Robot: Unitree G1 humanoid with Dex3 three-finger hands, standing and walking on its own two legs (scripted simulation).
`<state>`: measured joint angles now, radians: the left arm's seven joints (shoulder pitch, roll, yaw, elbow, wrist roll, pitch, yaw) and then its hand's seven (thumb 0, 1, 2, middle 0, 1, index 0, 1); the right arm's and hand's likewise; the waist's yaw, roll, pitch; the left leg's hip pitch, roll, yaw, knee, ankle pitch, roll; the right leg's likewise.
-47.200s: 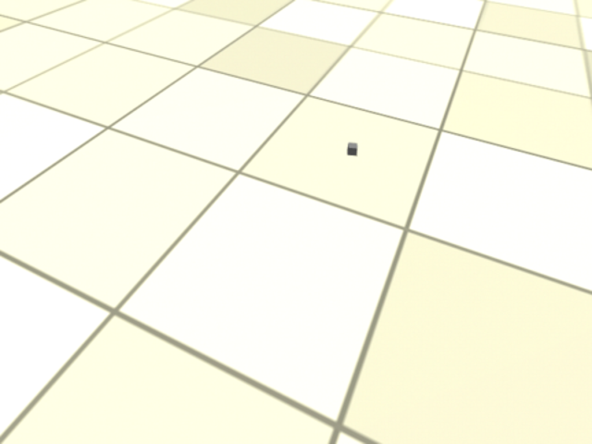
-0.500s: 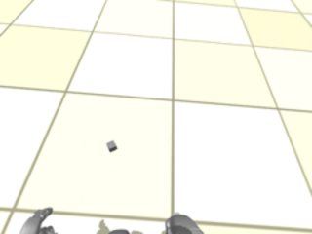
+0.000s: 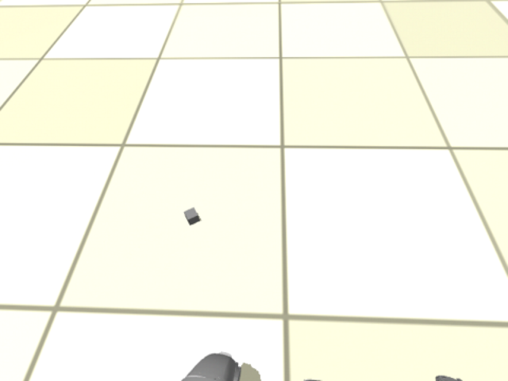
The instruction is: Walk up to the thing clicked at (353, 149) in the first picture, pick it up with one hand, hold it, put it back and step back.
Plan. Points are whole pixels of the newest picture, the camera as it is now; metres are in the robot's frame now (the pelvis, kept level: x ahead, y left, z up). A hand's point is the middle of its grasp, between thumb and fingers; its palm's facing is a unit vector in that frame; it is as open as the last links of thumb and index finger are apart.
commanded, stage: step back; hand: left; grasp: from above
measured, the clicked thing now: (191, 216) +0.84 +0.34 -0.74
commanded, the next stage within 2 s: stand in 1.62 s
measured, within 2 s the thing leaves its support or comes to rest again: neither
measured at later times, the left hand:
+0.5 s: hand out of the picture -0.11 +0.25 -0.15, palm faces -0.01 -0.91 -0.42, open 7.4 cm
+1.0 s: hand out of the picture -0.19 +0.26 -0.14, palm faces +0.05 -0.92 -0.39, open 7.4 cm
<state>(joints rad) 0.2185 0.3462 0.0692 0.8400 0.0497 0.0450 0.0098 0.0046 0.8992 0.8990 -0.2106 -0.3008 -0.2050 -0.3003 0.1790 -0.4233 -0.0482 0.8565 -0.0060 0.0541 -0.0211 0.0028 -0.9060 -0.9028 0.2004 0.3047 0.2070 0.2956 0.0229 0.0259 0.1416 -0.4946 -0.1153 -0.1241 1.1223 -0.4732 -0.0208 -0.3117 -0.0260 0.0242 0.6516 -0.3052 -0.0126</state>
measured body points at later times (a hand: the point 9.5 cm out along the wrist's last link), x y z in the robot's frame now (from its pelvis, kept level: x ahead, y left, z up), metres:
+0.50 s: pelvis -0.18 -0.02 -0.01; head -0.14 -0.04 +0.44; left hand -0.11 +0.29 -0.12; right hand -0.04 -0.34 -0.12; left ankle -0.07 +0.12 -0.72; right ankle -0.20 -0.14 -0.73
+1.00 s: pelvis -0.23 -0.02 +0.00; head -0.22 -0.02 +0.45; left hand -0.19 +0.31 -0.11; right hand -0.16 -0.32 -0.12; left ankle -0.23 +0.11 -0.73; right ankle -0.20 -0.13 -0.72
